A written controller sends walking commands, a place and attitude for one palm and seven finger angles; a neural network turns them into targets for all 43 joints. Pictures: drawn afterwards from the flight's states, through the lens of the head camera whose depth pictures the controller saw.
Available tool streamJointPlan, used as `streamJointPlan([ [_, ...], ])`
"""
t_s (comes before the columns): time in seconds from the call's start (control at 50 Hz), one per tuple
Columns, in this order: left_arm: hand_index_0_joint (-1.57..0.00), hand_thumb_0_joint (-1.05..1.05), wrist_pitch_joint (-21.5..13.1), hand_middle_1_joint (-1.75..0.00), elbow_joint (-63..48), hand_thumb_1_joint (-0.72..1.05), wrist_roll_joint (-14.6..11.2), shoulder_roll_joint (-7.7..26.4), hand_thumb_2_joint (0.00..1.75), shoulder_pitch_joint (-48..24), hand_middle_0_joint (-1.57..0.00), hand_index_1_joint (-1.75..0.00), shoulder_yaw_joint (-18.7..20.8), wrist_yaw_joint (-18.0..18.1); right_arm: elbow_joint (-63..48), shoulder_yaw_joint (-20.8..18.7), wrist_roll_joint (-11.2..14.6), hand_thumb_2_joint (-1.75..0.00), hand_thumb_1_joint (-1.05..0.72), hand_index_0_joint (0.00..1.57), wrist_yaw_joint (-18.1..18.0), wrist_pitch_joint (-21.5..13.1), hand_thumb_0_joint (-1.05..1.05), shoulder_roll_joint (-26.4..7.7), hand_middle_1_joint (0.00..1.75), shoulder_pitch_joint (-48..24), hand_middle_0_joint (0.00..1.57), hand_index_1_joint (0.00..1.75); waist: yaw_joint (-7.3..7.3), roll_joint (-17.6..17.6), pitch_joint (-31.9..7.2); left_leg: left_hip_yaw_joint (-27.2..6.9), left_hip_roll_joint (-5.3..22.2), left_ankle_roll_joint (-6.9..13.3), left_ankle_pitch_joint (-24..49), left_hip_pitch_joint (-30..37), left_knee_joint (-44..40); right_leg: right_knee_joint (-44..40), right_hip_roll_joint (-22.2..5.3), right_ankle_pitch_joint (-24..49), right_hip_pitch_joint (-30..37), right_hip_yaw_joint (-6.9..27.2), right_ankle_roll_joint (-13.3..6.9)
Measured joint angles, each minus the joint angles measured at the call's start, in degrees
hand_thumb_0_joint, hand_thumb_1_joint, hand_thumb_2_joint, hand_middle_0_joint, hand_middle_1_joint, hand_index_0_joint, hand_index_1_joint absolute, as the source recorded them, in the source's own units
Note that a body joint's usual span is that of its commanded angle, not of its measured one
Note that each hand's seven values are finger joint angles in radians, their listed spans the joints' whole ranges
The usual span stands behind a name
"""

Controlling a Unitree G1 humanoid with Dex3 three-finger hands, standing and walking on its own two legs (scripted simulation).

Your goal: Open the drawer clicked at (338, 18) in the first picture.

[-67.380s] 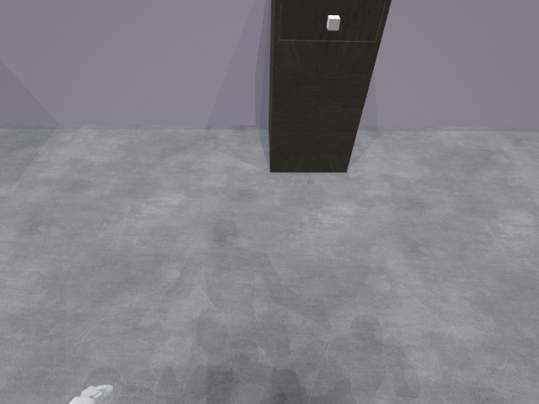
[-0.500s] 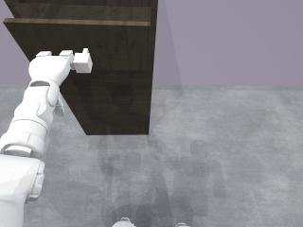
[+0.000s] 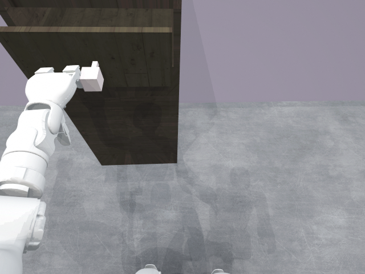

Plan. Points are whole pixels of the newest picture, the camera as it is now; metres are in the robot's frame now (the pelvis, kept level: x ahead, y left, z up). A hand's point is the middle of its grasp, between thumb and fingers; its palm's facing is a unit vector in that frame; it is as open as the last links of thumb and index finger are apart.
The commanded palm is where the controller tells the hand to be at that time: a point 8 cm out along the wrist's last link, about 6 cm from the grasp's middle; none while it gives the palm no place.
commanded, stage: close the thumb around the handle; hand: left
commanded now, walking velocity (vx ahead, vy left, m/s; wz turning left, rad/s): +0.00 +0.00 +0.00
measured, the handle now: (93, 73) +0.56 +0.23 +0.07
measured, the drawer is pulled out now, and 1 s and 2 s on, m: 0.09 0.09 0.09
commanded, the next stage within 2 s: pull the drawer open in 0.78 s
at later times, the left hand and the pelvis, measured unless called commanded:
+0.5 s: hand (63, 107) +0.46 +0.28 +0.06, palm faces -0.08 -0.01 -1.00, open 9.6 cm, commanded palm +0.45 +0.25 +0.12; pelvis +0.01 +0.00 +0.00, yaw +0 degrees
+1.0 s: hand (62, 111) +0.45 +0.28 +0.06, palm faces -0.08 -0.01 -1.00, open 5.5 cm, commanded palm +0.43 +0.25 +0.12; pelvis +0.00 +0.00 +0.00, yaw -1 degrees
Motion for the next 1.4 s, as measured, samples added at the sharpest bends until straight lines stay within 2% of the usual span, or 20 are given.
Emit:
streamJointPlan([
  [0.16,-0.27,0.0,0.7,-1.2,-1.3,-0.47,-0.4,-0.2,0.31,1.6,-0.32,-1.21,0.2,-0.5,-0.8,-0.1,0.0,-0.9,-0.9,0.2,0.0,0.0,0.01,0.0,0.3,-1.2,0.21,0.3,-0.09,0.0,-0.2,0.1,0.1,-0.1,0.0,1.0,-0.6,-0.7,0.1,0.1,0.9,0.1,-0.1],
  [0.26,-0.27,0.0,0.6,-1.22,-1.8,-0.35,-0.1,-0.3,0.36,1.7,-0.33,-1.21,0.1,-0.7,-1.2,0.0,0.0,-0.9,-0.9,0.2,0.0,-0.1,0.01,0.1,0.3,-2.1,0.21,0.3,0.18,0.0,0.0,0.0,0.1,-0.1,0.0,1.1,-0.7,-0.7,0.1,0.0,1.0,0.1,-0.1],
  [0.4,-0.27,0.0,0.8,-1.25,-3.0,-0.05,-0.4,-0.8,0.49,2.4,-0.35,-1.22,0.1,-0.6,-1.6,0.1,-0.1,-0.9,-0.9,0.2,0.1,-0.1,0.01,0.2,0.3,-2.6,0.21,0.3,0.59,0.1,-0.1,0.0,-0.1,0.0,-0.2,1.1,-0.7,-0.7,0.0,-0.2,1.1,0.0,0.0],
  [0.64,-0.27,0.0,0.1,-1.32,-2.9,0.58,-0.1,-0.8,0.76,2.2,-0.4,-1.24,-0.1,-0.2,-1.3,0.3,0.0,-0.9,-0.9,0.2,0.1,0.4,0.01,0.3,0.3,-2.6,0.21,0.3,0.64,0.0,0.0,-0.1,-0.2,0.1,-0.3,1.2,-0.5,-0.6,-0.1,-0.3,1.3,-0.1,0.1],
  [0.76,-0.29,0.0,0.1,-1.34,-2.2,0.78,0.0,-0.7,0.85,1.7,-0.41,-1.26,-0.1,-0.3,-1.1,0.2,-0.1,-0.9,-0.9,0.2,0.1,0.5,0.01,0.2,0.3,-2.2,0.21,0.3,0.48,0.0,-0.1,-0.1,-0.2,0.1,-0.2,0.9,-0.5,-0.6,-0.2,-0.2,1.0,0.0,0.1],
  [0.92,-0.29,0.0,0.9,-1.35,-3.1,0.86,-0.3,-0.5,0.89,3.0,-0.42,-1.27,0.5,-0.7,-1.3,0.0,-0.1,-0.9,-0.9,0.2,0.2,0.5,0.01,0.2,0.3,-1.6,0.21,0.3,0.09,0.2,-0.2,0.3,0.0,0.2,0.0,1.2,-0.7,-0.8,0.0,0.2,1.2,0.4,0.2],
  [1.04,-0.28,0.0,1.3,-1.35,-8.2,0.88,-1.4,-0.9,0.9,8.8,-0.42,-1.26,1.3,-0.5,-1.7,-0.2,0.2,-0.9,-0.9,0.2,0.2,0.8,0.01,0.1,0.3,-1.2,0.21,0.3,0.42,0.6,-0.5,0.9,0.1,0.3,0.1,2.8,-1.6,-1.8,0.1,0.5,2.6,0.9,0.3],
  [1.16,-0.33,0.0,-1.1,-1.35,-12.4,0.88,-1.8,-3.1,0.9,13.2,-0.42,-1.29,-0.7,-0.2,-2.0,0.1,0.6,-0.9,-0.9,0.2,0.0,0.7,0.01,0.2,0.3,-2.5,0.21,0.3,1.17,0.5,-0.1,0.8,-0.2,0.4,0.4,4.5,-2.2,-2.2,-0.2,0.6,4.3,0.8,0.4],
  [1.28,-0.39,0.0,-2.8,-1.35,-13.5,0.88,-0.2,-5.1,0.9,14.6,-0.42,-1.33,0.4,3.9,-3.0,0.5,0.6,-0.9,-0.9,0.2,-0.2,-0.4,0.01,0.6,0.3,-5.5,0.21,0.3,1.27,0.2,0.7,0.9,-0.3,0.2,0.8,4.8,-2.1,-1.4,-0.3,0.7,4.2,0.9,0.2],
  [1.34,-0.4,0.0,-1.4,-1.35,-13.2,0.88,0.7,-5.1,0.9,14.4,-0.42,-1.33,1.5,6.1,-3.3,0.6,0.6,-0.9,-0.9,0.2,0.1,-1.0,0.01,0.8,0.3,-6.4,0.21,0.3,1.51,0.2,0.9,1.0,-0.2,0.1,1.2,4.7,-2.3,-1.2,-0.2,1.0,3.9,1.0,0.1],
  [1.4,-0.41,0.0,1.5,-1.35,-12.5,0.88,0.7,-4.8,0.9,14.5,-0.42,-1.34,1.2,6.9,-3.4,0.7,0.8,-0.9,-0.9,0.2,0.3,-1.3,0.01,0.7,0.3,-6.6,0.21,0.3,1.97,0.6,0.6,1.0,-0.2,-0.1,1.7,5.1,-2.9,-1.6,-0.2,1.3,4.3,1.0,0.0],
])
